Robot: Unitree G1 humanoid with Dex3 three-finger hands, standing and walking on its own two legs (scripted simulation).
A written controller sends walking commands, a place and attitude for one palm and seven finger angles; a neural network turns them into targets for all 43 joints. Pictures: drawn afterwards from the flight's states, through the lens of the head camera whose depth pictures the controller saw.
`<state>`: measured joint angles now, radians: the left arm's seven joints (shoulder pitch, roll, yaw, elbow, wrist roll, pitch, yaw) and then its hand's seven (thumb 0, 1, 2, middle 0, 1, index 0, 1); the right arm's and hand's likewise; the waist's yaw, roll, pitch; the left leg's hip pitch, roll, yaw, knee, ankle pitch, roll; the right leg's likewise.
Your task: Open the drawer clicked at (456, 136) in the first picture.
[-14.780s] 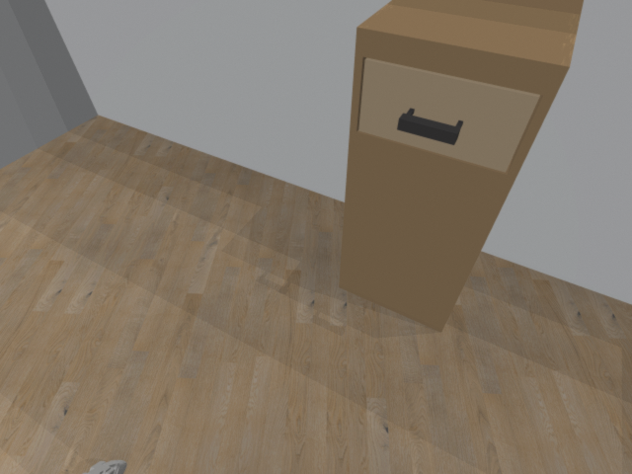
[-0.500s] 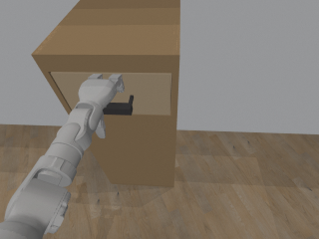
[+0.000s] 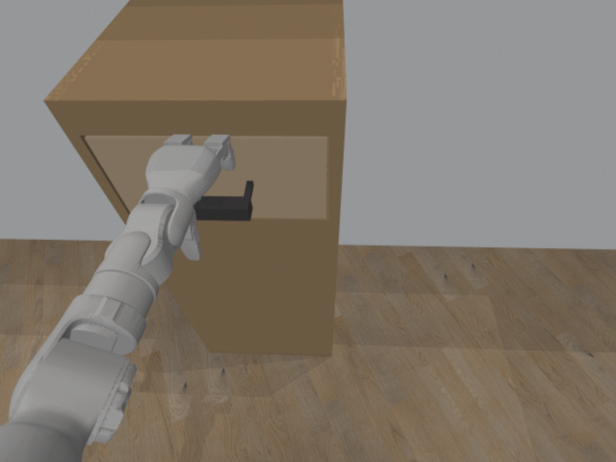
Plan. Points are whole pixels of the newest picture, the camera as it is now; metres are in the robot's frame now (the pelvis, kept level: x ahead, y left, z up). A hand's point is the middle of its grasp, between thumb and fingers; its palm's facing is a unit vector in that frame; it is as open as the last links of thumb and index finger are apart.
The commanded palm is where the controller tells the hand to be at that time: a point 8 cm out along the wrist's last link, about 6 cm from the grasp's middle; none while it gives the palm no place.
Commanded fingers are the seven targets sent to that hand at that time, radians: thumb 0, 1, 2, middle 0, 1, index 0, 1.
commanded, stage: move the hooked fingers above the handle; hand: left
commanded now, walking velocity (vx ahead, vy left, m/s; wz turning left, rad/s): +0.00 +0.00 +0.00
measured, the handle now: (213, 197) +0.50 +0.16 +0.04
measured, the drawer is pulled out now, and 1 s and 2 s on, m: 0.00 0.00 0.00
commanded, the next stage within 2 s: lower the fingers behind the handle in 1.98 s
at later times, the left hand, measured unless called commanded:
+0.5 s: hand (196, 203) +0.43 +0.16 +0.10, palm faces +0.02 -0.02 -1.00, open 13.9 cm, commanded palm +0.42 +0.16 +0.16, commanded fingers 0.00 -0.50 0.30 -0.30 -1.20 -0.30 -1.20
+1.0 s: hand (205, 189) +0.46 +0.15 +0.10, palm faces +0.02 -0.04 -1.00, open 13.8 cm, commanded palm +0.43 +0.17 +0.16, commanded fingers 0.00 -0.50 0.30 -0.30 -1.20 -0.30 -1.20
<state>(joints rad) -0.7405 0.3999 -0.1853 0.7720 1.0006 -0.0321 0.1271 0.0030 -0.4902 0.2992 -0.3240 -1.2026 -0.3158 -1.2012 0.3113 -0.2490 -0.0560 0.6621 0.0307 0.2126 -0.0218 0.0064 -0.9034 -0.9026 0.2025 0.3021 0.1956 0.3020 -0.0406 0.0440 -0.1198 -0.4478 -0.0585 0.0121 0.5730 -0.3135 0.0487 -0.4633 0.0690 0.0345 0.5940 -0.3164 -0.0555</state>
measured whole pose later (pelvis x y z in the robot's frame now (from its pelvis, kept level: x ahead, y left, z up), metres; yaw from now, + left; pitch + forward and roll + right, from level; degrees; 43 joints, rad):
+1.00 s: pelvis +0.00 -0.01 +0.00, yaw -1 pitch +11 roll +1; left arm -0.77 0.40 -0.15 0.83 1.01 0.00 0.16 0.00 -0.49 0.30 -0.35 -1.22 -0.32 -1.20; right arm 0.30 -0.25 -0.04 0.68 0.04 0.21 -0.03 0.01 -0.90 -0.90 0.20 0.30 0.20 0.30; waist -0.05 0.05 -0.12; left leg -0.44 -0.05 0.02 0.56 -0.30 0.04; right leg -0.46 0.08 0.04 0.59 -0.31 -0.07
